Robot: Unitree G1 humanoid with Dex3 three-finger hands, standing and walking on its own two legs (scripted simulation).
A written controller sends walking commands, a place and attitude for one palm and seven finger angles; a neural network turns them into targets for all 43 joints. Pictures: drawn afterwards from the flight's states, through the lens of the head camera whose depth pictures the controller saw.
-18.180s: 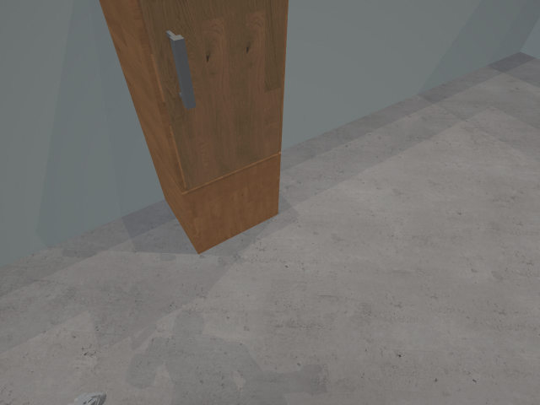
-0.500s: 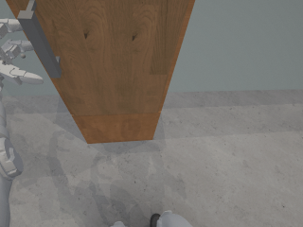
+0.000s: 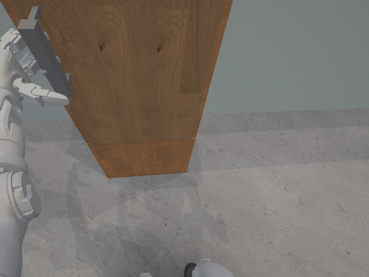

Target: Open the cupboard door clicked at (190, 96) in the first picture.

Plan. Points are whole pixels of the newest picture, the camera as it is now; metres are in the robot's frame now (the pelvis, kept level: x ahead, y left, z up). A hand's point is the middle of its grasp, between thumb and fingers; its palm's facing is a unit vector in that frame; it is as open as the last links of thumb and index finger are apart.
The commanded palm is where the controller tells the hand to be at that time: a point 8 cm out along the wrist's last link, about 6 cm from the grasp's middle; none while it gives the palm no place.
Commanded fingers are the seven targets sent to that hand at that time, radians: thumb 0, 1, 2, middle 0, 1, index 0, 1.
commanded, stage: slide the fingers in behind the handle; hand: left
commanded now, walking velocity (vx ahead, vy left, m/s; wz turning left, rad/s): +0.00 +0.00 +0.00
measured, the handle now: (52, 57) +0.55 +0.24 +0.12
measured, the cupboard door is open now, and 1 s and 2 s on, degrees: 0 0 21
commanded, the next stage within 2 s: close the thumb around the handle in 0.46 s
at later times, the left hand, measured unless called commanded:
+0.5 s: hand (48, 72) +0.50 +0.24 +0.12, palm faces +0.03 -1.00 +0.00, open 14.0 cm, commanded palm +0.48 +0.27 +0.12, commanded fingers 0.00 -0.50 0.30 -0.30 -1.20 -0.30 -1.20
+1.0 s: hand (48, 71) +0.51 +0.24 +0.12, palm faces +0.03 -1.00 -0.01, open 8.7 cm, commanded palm +0.48 +0.27 +0.12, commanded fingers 0.00 0.79 0.85 -0.39 -1.34 -0.39 -1.34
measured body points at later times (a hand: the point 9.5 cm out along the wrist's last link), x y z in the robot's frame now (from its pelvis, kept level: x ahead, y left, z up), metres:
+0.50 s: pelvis +0.00 +0.00 +0.00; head +0.10 +0.02 +0.44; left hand +0.49 +0.29 +0.13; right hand -0.01 -0.27 -0.10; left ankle -0.05 +0.06 -0.70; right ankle +0.02 -0.11 -0.70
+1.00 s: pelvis +0.00 +0.00 +0.00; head +0.11 +0.02 +0.44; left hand +0.50 +0.29 +0.12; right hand -0.02 -0.27 -0.10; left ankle -0.05 +0.06 -0.70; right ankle +0.02 -0.11 -0.70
